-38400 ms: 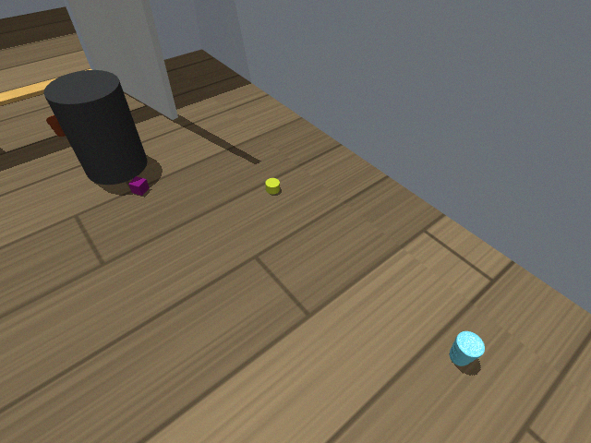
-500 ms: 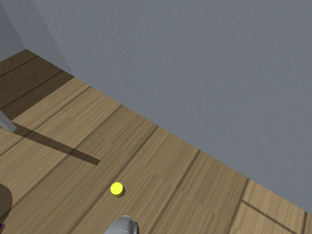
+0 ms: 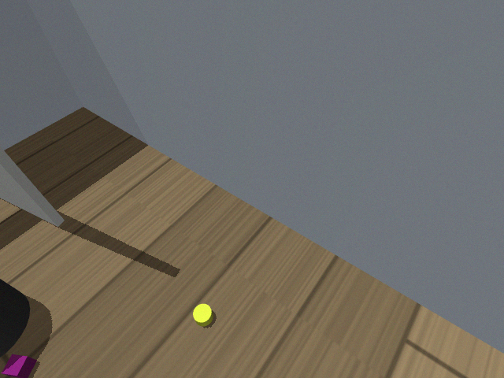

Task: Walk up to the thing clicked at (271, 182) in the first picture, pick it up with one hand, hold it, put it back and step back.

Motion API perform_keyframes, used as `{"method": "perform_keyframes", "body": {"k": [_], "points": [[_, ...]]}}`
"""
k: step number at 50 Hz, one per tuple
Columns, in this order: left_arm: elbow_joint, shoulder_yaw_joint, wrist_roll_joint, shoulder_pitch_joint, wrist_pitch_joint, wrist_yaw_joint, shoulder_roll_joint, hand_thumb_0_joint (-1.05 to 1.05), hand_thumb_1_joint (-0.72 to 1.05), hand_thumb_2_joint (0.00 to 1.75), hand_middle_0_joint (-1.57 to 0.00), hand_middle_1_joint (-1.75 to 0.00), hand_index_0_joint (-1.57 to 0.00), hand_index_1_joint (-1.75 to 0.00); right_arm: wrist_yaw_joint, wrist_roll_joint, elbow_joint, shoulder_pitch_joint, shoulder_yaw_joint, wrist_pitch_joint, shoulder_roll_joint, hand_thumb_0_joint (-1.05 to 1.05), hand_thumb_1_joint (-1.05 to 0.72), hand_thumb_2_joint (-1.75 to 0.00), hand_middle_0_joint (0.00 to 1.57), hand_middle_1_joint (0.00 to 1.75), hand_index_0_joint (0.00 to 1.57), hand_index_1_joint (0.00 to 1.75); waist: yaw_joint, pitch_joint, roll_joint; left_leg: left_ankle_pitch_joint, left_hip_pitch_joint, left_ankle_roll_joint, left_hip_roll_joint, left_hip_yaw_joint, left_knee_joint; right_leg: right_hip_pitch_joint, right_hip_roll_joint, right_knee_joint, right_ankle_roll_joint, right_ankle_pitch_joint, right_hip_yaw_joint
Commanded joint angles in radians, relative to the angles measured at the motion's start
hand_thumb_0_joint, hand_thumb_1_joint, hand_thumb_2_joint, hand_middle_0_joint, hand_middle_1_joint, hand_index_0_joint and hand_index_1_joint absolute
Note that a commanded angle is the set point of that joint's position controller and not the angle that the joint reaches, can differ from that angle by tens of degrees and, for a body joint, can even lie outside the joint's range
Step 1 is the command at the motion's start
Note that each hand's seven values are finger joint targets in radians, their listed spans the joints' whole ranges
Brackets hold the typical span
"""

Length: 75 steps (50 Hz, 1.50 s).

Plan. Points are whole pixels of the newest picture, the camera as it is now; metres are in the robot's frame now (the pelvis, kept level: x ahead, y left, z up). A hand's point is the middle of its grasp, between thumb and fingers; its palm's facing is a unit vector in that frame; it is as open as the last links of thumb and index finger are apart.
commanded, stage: walk up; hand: left
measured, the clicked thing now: (203, 315) +0.46 +0.26 -0.74
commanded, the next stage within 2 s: stand in 0.84 s
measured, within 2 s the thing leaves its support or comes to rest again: neither
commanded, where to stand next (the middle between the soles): +0.08 +0.02 m, yaw +2 degrees
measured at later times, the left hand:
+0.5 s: hand out of the picture +0.12 +0.29 -0.16, palm faces +0.03 -0.91 -0.41, open 7.3 cm
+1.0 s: hand out of the picture +0.06 +0.30 -0.16, palm faces +0.11 -0.92 -0.36, open 7.4 cm
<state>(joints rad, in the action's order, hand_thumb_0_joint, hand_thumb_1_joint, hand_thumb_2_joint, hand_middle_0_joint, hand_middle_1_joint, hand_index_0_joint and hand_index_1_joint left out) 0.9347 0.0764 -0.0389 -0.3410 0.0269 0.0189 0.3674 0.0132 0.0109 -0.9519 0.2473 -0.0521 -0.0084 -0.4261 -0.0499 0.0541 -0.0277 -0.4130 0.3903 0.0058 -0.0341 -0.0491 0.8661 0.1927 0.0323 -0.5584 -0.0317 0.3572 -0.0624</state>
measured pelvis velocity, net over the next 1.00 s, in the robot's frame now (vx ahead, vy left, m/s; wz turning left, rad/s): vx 0.01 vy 0.02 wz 0.07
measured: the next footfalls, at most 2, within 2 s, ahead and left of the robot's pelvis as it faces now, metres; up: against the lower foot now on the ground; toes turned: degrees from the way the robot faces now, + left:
left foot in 0.16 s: +0.10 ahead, +0.14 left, +0.00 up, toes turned +4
right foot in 0.50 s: +0.11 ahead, -0.11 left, +0.00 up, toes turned +4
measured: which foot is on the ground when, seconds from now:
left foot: up 0.00-0.14, down 0.16-0.52, up 0.54-0.78, down 0.80-1.00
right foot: down 0.00-0.20, up 0.22-0.48, down 0.50-1.00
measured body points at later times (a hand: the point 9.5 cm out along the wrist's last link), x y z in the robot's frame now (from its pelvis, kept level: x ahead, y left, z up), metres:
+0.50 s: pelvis +0.05 +0.01 -0.02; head +0.08 +0.01 +0.43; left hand +0.12 +0.33 -0.13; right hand +0.18 -0.30 -0.13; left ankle +0.06 +0.14 -0.73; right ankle +0.13 -0.12 -0.74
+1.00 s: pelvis +0.01 +0.02 -0.01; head +0.01 +0.04 +0.44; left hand +0.06 +0.35 -0.13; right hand +0.06 -0.28 -0.13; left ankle -0.05 +0.15 -0.73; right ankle +0.07 -0.11 -0.72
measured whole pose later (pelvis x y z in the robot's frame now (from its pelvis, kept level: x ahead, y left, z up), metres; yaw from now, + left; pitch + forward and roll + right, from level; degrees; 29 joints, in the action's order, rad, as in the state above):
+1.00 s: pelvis +0.01 +0.02 -0.01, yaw +4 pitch -3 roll +1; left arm 0.96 0.07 0.01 -0.21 -0.01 0.00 0.41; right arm 0.00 0.03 -1.03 0.26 -0.03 0.01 -0.34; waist -0.01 0.06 0.05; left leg -0.39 0.14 -0.01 0.00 -0.02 0.57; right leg 0.39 0.03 -0.76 -0.02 0.38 0.05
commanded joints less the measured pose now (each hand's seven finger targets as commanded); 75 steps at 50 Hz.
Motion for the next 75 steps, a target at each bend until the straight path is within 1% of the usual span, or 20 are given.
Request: {"method": "perform_keyframes", "body": {"k": [1,7,8,10,12,16,21,25,27,28,31,36,40,42,43,46,49,53,57,75], "points": [[-0.071,0.078,0.007,-0.114,0.038,-0.004,0.302,0.00,0.90,0.90,-0.20,-0.30,-0.20,-0.30,0.023,0.010,0.170,-0.183,-0.043,0.059,-0.172,0.00,-0.90,-0.90,0.20,0.30,0.20,0.30,-0.078,0.039,0.176,-0.074,0.318,0.016,0.062,-0.012,-0.154,-0.346,0.323,0.248,-0.210,0.028,0.415],[-0.145,0.037,0.033,0.039,0.027,0.000,0.274,0.00,0.90,0.90,-0.20,-0.30,-0.20,-0.30,0.021,-0.004,0.108,0.045,-0.057,0.079,-0.141,0.00,-0.90,-0.90,0.20,0.30,0.20,0.30,0.085,-0.043,0.129,0.242,-0.280,0.037,-0.017,0.134,-0.458,0.008,0.148,-0.028,-0.095,-0.471,0.051],[-0.163,0.018,0.037,0.059,0.027,-0.004,0.222,0.00,0.90,0.90,-0.20,-0.30,-0.20,-0.30,0.006,0.000,0.079,0.137,-0.077,0.080,-0.180,0.00,-0.90,-0.90,0.20,0.30,0.20,0.30,0.133,-0.121,0.029,0.262,-0.487,0.063,0.016,0.059,-0.441,0.153,0.095,-0.207,-0.052,-0.442,-0.007],[-0.183,0.000,0.035,0.054,0.013,-0.017,0.158,0.00,0.90,0.90,-0.20,-0.30,-0.20,-0.30,-0.023,0.013,0.104,0.169,-0.098,0.083,-0.301,0.00,-0.90,-0.90,0.20,0.30,0.20,0.30,0.136,-0.129,-0.139,0.257,-0.521,0.219,0.410,-0.515,-0.549,0.452,-0.048,-0.461,0.006,0.196,0.047],[-0.149,0.018,0.031,0.048,0.002,-0.028,0.263,0.00,0.90,0.90,-0.20,-0.30,-0.20,-0.30,-0.018,-0.011,0.124,0.072,-0.095,0.072,-0.293,0.00,-0.90,-0.90,0.20,0.30,0.20,0.30,0.096,-0.009,-0.052,0.252,-0.284,0.323,0.442,-0.468,-0.557,0.371,0.026,-0.547,-0.004,0.246,0.138],[-0.063,0.012,0.052,-0.031,-0.003,-0.020,0.208,0.00,0.90,0.90,-0.20,-0.30,-0.20,-0.30,-0.029,-0.011,0.152,-0.090,-0.031,0.079,-0.176,0.00,-0.90,-0.90,0.20,0.30,0.20,0.30,0.020,0.038,-0.081,0.570,-0.089,0.185,0.256,-0.073,-0.469,0.202,0.044,-0.358,0.013,0.063,0.112],[-0.054,0.015,0.062,0.021,0.000,-0.052,0.216,0.00,0.90,0.90,-0.20,-0.30,-0.20,-0.30,-0.027,-0.012,0.162,-0.134,-0.037,0.016,-0.196,0.00,-0.90,-0.90,0.20,0.30,0.20,0.30,0.037,-0.014,-0.224,0.848,-0.093,0.190,0.234,-0.023,-0.312,0.120,-0.002,-0.213,0.040,-0.078,0.016],[-0.045,0.043,0.038,0.016,0.000,-0.065,0.307,0.00,0.90,0.90,-0.20,-0.30,-0.20,-0.30,-0.024,-0.035,0.185,-0.180,-0.036,-0.041,-0.143,0.00,-0.90,-0.90,0.20,0.30,0.20,0.30,-0.005,-0.053,0.024,0.338,0.085,0.059,0.106,0.023,-0.059,-0.023,0.093,-0.001,-0.014,-0.487,0.137],[-0.101,0.058,0.030,0.082,0.003,-0.068,0.413,0.00,0.90,0.90,-0.20,-0.30,-0.20,-0.30,-0.040,-0.031,0.181,-0.114,-0.040,-0.068,-0.133,0.00,-0.90,-0.90,0.20,0.30,0.20,0.30,0.007,-0.104,0.240,-0.258,0.086,0.012,-0.039,-0.056,0.393,0.082,0.461,0.166,-0.269,-0.759,0.584],[-0.122,0.060,0.022,0.129,0.006,-0.075,0.408,0.00,0.90,0.90,-0.20,-0.30,-0.20,-0.30,-0.044,-0.017,0.170,-0.084,-0.058,-0.074,-0.165,0.00,-0.90,-0.90,0.20,0.30,0.20,0.30,0.023,-0.107,0.232,-0.256,0.072,0.006,0.002,-0.085,0.469,0.108,0.461,0.140,-0.306,-0.729,0.602],[-0.125,0.048,0.020,0.177,0.000,-0.089,0.312,0.00,0.90,0.90,-0.20,-0.30,-0.20,-0.30,-0.025,-0.025,0.145,-0.044,-0.069,-0.068,-0.163,0.00,-0.90,-0.90,0.20,0.30,0.20,0.30,0.050,-0.149,0.158,-0.108,0.083,0.003,-0.019,-0.119,0.524,0.085,0.277,0.055,-0.203,-0.542,0.309],[-0.140,0.038,-0.021,0.191,-0.007,-0.070,0.264,0.00,0.90,0.90,-0.20,-0.30,-0.20,-0.30,-0.006,-0.021,0.101,-0.031,-0.043,-0.032,-0.153,0.00,-0.90,-0.90,0.20,0.30,0.20,0.30,-0.002,-0.239,0.268,-0.154,0.051,-0.035,-0.001,0.044,0.031,-0.070,0.157,0.095,-0.146,0.171,0.224],[-0.113,0.048,0.004,0.174,-0.051,-0.039,0.278,0.00,0.90,0.90,-0.20,-0.30,-0.20,-0.30,-0.017,0.013,0.006,0.093,-0.048,0.011,-0.166,0.00,-0.90,-0.90,0.20,0.30,0.20,0.30,0.050,-0.134,0.208,0.005,-0.223,-0.007,-0.011,0.106,-0.529,0.114,0.140,-0.069,-0.098,0.215,0.198],[-0.133,0.001,0.022,0.132,-0.047,-0.037,0.108,0.00,0.90,0.90,-0.20,-0.30,-0.20,-0.30,-0.030,0.046,0.107,-0.094,-0.052,0.036,-0.288,0.00,-0.90,-0.90,0.20,0.30,0.20,0.30,0.008,0.021,-0.252,-0.196,-0.191,0.106,0.433,-0.594,-0.704,0.542,-0.036,-0.366,0.017,0.245,0.090],[-0.145,0.048,0.025,0.335,-0.028,-0.055,0.242,0.00,0.90,0.90,-0.20,-0.30,-0.20,-0.30,-0.051,0.056,0.079,-0.137,-0.081,0.046,-0.339,0.00,-0.90,-0.90,0.20,0.30,0.20,0.30,0.081,0.173,-0.082,-0.193,0.139,0.238,0.446,-0.616,-0.679,0.362,0.015,-0.404,0.009,0.177,0.259],[-0.064,0.034,0.050,0.207,-0.006,-0.021,0.209,0.00,0.90,0.90,-0.20,-0.30,-0.20,-0.30,-0.040,0.035,0.063,-0.207,-0.038,0.054,-0.185,0.00,-0.90,-0.90,0.20,0.30,0.20,0.30,-0.011,0.123,-0.090,0.067,-0.053,0.129,0.216,-0.171,-0.597,0.281,-0.007,-0.290,-0.004,0.050,0.144],[-0.031,0.019,0.043,0.201,-0.001,-0.018,0.179,0.00,0.90,0.90,-0.20,-0.30,-0.20,-0.30,-0.031,0.004,0.024,-0.134,-0.051,0.064,-0.196,0.00,-0.90,-0.90,0.20,0.30,0.20,0.30,0.030,0.011,-0.180,0.386,-0.210,0.092,0.201,-0.119,-0.473,0.125,-0.002,-0.048,0.013,-0.001,0.058],[-0.005,0.014,0.030,0.196,0.028,-0.033,0.262,0.00,0.90,0.90,-0.20,-0.30,-0.20,-0.30,-0.035,-0.021,0.013,-0.056,-0.025,0.040,-0.096,0.00,-0.90,-0.90,0.20,0.30,0.20,0.30,0.070,-0.117,0.015,0.303,-0.153,0.003,0.103,-0.019,-0.334,-0.150,0.147,0.088,-0.061,-0.624,0.285],[0.041,-0.021,0.040,0.235,0.010,-0.020,0.190,0.00,0.90,0.90,-0.20,-0.30,-0.20,-0.30,-0.031,-0.010,-0.031,-0.120,-0.029,0.039,-0.152,0.00,-0.90,-0.90,0.20,0.30,0.20,0.30,0.052,-0.082,-0.007,0.252,-0.278,0.020,0.155,-0.069,-0.498,-0.004,0.056,0.114,-0.016,-0.318,0.164],[0.119,-0.030,0.035,0.313,0.017,-0.020,0.201,0.00,0.90,0.90,-0.20,-0.30,-0.20,-0.30,-0.007,-0.002,-0.103,-0.179,-0.008,0.037,-0.120,0.00,-0.90,-0.90,0.20,0.30,0.20,0.30,0.045,-0.051,0.055,0.169,-0.231,0.012,0.140,-0.040,-0.588,-0.037,0.091,0.247,0.006,-0.149,0.198]]}}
